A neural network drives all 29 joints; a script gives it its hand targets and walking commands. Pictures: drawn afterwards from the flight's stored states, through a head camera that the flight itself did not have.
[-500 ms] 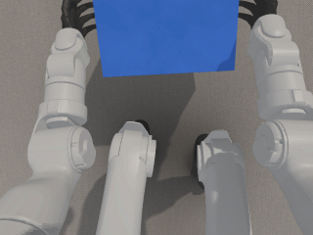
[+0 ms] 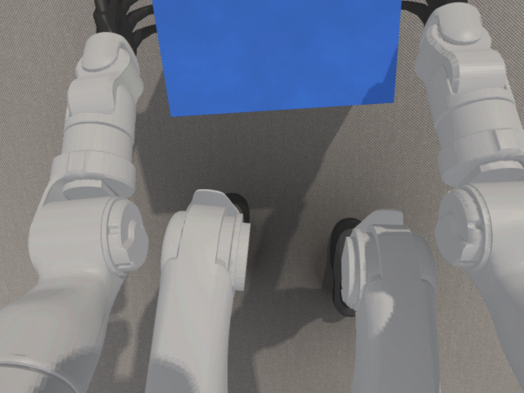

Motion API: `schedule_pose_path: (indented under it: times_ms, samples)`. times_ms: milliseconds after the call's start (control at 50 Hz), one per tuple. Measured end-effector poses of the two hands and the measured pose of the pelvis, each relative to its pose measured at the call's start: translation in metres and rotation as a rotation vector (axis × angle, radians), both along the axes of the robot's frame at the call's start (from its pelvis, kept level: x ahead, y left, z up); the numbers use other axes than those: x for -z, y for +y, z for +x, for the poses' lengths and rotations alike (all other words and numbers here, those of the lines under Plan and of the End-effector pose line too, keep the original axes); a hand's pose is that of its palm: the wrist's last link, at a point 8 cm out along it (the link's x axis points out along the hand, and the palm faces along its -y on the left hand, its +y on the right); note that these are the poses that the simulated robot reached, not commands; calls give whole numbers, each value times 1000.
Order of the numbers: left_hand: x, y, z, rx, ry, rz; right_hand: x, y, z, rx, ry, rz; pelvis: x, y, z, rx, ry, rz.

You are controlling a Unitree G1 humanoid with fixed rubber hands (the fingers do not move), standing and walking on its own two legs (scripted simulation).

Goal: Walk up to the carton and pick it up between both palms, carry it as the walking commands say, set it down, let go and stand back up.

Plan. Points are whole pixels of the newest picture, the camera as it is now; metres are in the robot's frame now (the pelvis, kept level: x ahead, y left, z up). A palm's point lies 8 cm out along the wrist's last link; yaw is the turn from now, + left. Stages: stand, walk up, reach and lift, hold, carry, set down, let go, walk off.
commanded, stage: set down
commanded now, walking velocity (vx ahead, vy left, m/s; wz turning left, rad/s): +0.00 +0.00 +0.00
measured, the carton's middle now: (276, 40) +0.52 +0.07 -0.27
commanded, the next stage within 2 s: none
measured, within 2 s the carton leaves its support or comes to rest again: rests again in 0.88 s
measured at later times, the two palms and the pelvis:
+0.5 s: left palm (127, 46) +0.48 +0.26 -0.19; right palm (436, 20) +0.54 -0.12 -0.19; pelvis -0.01 +0.00 -0.01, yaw +0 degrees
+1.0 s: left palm (127, 43) +0.49 +0.26 -0.19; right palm (436, 17) +0.55 -0.12 -0.19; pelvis -0.01 +0.00 -0.02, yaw +0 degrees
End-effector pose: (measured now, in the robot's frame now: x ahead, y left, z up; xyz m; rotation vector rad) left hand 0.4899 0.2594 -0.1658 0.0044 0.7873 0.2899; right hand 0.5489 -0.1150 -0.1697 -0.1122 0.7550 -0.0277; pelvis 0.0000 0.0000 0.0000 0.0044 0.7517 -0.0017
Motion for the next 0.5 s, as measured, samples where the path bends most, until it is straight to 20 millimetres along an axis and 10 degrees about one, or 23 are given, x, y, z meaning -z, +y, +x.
schedule_pose_path:
  times_ms: [500]
  samples:
    - [22, -1, -6, 17, 32, -13, 17, -3, -7, -18, 32, -3, 11, 3, -11, 3, -81, 1]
